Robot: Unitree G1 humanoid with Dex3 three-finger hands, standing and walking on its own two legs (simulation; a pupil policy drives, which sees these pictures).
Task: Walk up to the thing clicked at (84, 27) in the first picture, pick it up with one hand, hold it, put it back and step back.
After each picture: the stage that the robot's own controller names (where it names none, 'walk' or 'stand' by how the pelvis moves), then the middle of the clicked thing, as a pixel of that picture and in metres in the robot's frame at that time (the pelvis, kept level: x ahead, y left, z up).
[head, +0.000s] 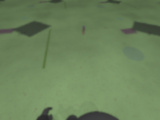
stand; (83, 30) +2.37 +0.32 -0.65
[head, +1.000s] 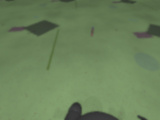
walk; (92, 31) +2.25 +0.22 -0.64
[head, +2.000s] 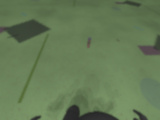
walk; (88, 42) +1.57 +0.17 -0.63
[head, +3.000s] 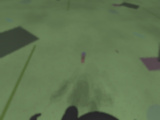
walk; (83, 57) +1.08 +0.18 -0.63
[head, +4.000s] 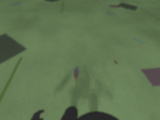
walk; (76, 74) +0.70 +0.20 -0.63
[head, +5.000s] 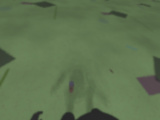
stand; (71, 87) +0.54 +0.17 -0.65
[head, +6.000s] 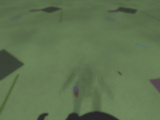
stand; (76, 92) +0.47 +0.19 -0.65
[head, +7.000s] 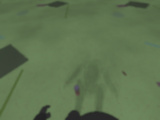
stand; (77, 90) +0.45 +0.18 -0.64
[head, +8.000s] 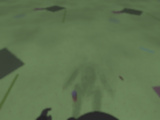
stand; (74, 96) +0.41 +0.19 -0.65
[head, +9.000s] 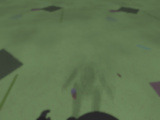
stand; (74, 94) +0.43 +0.21 -0.66
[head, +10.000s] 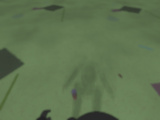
stand; (74, 94) +0.42 +0.20 -0.66
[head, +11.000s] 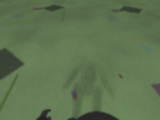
stand; (74, 95) +0.42 +0.20 -0.66
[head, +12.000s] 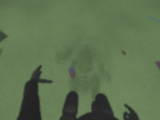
go down; (72, 73) +0.47 +0.18 -0.50
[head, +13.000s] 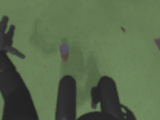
go down; (64, 53) +0.52 +0.20 -0.27
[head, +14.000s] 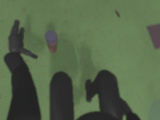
close in; (52, 43) +0.52 +0.22 -0.22
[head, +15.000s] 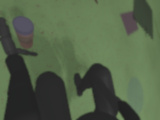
close; (25, 36) +0.51 +0.25 -0.18
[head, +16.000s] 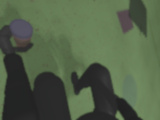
lift; (22, 38) +0.49 +0.25 -0.18
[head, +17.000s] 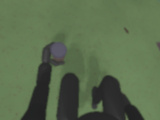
lift; (58, 55) +0.40 +0.23 -0.04
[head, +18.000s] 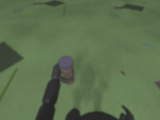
hold; (68, 72) +0.31 +0.16 +0.10
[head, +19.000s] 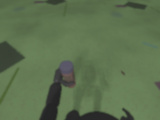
hold; (69, 76) +0.30 +0.16 +0.06
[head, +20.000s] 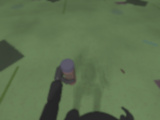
hold; (70, 74) +0.32 +0.15 +0.05
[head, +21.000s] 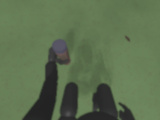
crouch; (63, 54) +0.44 +0.18 -0.03
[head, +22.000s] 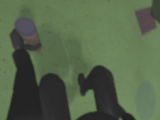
lower; (32, 39) +0.50 +0.23 -0.17
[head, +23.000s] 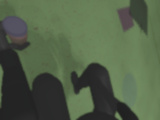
lower; (18, 37) +0.49 +0.26 -0.19
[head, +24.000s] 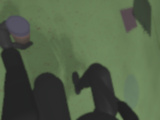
lower; (21, 36) +0.49 +0.25 -0.18
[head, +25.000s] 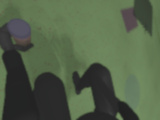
lower; (22, 38) +0.48 +0.25 -0.19
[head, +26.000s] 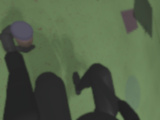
rest; (24, 40) +0.48 +0.25 -0.18
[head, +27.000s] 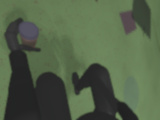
withdraw; (29, 40) +0.49 +0.23 -0.19
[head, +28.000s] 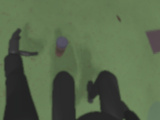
stand; (60, 48) +0.49 +0.19 -0.22
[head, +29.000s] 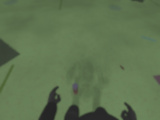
stand; (75, 89) +0.42 +0.14 -0.57
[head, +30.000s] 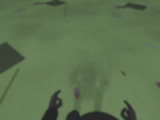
stand; (76, 93) +0.42 +0.14 -0.60
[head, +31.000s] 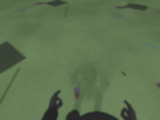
stand; (77, 93) +0.42 +0.14 -0.60
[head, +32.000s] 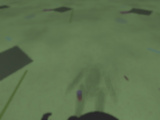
walk; (79, 95) +0.43 +0.15 -0.66
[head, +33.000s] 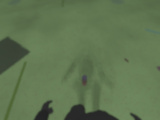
walk; (84, 80) +0.52 +0.08 -0.63
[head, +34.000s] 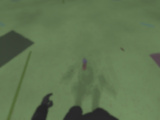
walk; (84, 64) +0.79 +0.13 -0.63
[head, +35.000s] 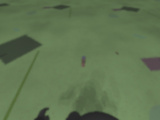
stand; (83, 61) +1.09 +0.18 -0.63
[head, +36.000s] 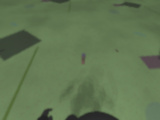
stand; (83, 59) +1.09 +0.16 -0.65
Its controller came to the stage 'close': yes
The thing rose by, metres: 0.70
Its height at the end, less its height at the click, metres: +0.00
